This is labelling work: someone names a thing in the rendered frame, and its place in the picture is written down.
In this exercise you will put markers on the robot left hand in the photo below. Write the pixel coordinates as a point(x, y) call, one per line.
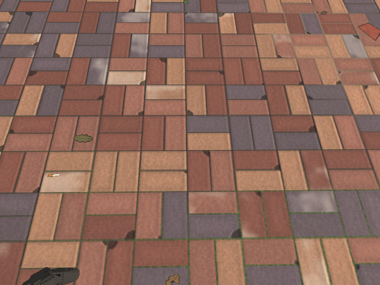
point(58, 276)

